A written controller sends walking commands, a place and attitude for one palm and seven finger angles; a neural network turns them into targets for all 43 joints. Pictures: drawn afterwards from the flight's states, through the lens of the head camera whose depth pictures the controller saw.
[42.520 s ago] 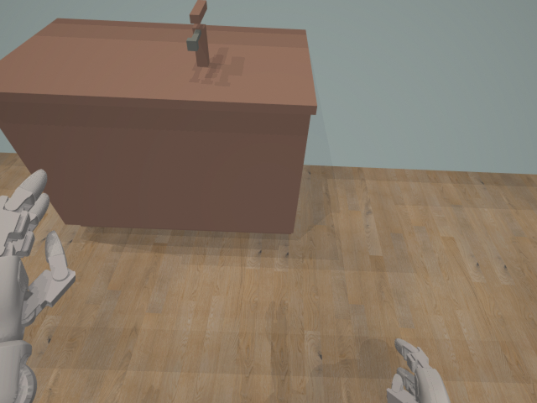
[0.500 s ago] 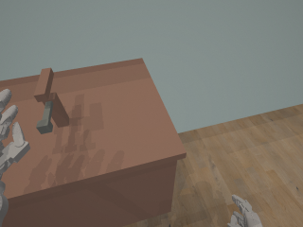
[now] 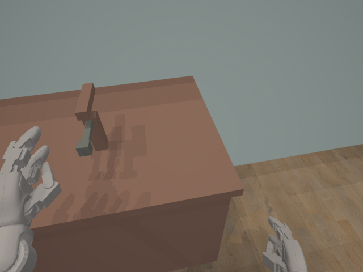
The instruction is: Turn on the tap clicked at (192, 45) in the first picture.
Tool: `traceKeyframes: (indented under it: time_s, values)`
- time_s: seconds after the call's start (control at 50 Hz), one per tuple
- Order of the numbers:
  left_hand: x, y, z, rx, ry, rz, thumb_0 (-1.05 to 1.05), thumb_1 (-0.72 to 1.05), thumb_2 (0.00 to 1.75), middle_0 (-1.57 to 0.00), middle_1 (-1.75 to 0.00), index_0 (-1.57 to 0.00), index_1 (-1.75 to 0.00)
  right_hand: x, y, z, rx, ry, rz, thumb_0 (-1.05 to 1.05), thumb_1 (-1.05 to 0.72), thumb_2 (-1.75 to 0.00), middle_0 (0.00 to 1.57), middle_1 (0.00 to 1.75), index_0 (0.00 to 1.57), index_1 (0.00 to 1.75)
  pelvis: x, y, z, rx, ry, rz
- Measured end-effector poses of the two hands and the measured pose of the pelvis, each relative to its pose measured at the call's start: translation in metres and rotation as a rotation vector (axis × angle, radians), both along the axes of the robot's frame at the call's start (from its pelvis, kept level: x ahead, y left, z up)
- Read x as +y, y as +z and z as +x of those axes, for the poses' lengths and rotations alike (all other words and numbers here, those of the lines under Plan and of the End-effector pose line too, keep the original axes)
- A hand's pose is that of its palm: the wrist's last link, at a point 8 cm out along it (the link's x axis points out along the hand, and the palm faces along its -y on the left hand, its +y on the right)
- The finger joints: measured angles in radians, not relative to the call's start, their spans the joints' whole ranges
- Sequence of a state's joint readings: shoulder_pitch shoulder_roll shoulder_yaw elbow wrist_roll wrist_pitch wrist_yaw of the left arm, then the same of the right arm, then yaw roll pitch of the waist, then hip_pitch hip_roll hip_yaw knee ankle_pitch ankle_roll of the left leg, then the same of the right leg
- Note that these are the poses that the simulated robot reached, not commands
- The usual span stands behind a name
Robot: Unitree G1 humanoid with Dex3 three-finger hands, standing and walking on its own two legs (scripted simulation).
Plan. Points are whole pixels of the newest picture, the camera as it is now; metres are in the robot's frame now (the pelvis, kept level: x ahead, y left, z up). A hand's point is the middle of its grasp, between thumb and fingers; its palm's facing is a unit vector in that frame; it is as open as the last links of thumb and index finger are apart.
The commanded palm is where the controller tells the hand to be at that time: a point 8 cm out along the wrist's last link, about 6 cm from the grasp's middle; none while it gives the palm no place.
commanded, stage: turn the palm inward beside the body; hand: left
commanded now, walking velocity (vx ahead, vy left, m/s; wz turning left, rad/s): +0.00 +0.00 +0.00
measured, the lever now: (84, 148) +0.34 +0.29 +0.11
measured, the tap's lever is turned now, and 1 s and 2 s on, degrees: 0 0 0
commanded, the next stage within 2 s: reach beside the lever's end, fingers flat in 0.88 s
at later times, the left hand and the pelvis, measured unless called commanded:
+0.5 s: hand (61, 207) +0.16 +0.22 +0.16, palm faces +0.47 -0.87 -0.13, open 7.4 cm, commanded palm +0.10 +0.26 +0.17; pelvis -0.02 -0.01 +0.00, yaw +1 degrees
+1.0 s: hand (79, 190) +0.19 +0.20 +0.17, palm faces +0.47 -0.87 -0.13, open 7.4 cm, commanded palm +0.13 +0.24 +0.17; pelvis +0.01 -0.03 +0.00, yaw +1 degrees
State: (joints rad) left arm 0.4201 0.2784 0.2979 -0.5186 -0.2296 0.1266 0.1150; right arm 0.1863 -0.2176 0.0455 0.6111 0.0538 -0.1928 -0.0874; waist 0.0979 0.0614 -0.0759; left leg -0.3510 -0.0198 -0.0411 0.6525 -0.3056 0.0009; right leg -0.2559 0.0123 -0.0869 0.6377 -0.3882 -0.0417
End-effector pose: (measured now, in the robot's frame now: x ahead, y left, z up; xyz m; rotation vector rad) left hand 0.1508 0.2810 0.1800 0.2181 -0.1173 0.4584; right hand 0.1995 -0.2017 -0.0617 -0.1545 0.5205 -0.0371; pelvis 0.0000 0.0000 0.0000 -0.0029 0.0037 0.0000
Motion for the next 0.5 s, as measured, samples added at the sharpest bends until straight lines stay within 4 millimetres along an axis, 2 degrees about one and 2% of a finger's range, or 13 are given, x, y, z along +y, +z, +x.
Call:
traceKeyframes:
  time_s: [0.12,0.3,0.5]
  values:
    - [-0.01,-0.01,-0.012,0.048,-0.02,-0.031,0.02,0.89,0.89,-0.2,-0.3,-0.2,-0.3,0.006,0.004,-0.011,-0.01,0.018,-0.007,0.02,-0.9,-0.9,0.2,0.3,0.21,0.3,0.0,0.001,-0.013,-0.015,0.0,-0.001]
    - [-0.013,-0.003,-0.031,0.001,0.016,-0.041,0.02,0.89,0.89,-0.2,-0.3,-0.2,-0.3,-0.004,0.003,-0.026,-0.013,0.011,-0.022,0.02,-0.9,-0.9,0.2,0.3,0.21,0.3,-0.003,0.0,-0.023,-0.034,0.003,-0.007]
    - [-0.022,-0.011,-0.031,0.053,0.029,-0.085,0.02,0.89,0.89,-0.2,-0.3,-0.2,-0.3,-0.015,0.0,-0.025,-0.015,-0.003,-0.028,0.02,-0.9,-0.9,0.2,0.3,0.2,0.3,-0.009,-0.001,-0.022,-0.04,0.011,-0.006]
